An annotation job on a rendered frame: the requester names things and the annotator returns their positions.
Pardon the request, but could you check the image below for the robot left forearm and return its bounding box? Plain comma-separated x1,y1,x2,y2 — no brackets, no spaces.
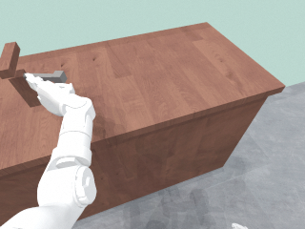
37,94,96,205

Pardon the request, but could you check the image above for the counter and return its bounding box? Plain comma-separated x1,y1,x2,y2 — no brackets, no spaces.
0,22,286,227

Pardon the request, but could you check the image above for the robot left upper arm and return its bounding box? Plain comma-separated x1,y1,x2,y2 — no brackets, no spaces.
0,165,97,229

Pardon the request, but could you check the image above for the tap lever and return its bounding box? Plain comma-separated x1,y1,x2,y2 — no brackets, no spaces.
23,71,68,84

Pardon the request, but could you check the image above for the robot left hand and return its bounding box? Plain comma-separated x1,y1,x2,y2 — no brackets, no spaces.
25,73,75,116

